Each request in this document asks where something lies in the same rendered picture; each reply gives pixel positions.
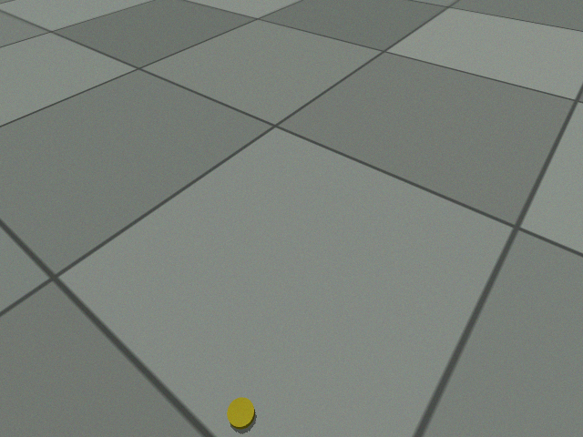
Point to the tin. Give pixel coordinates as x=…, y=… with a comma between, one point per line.
x=241, y=413

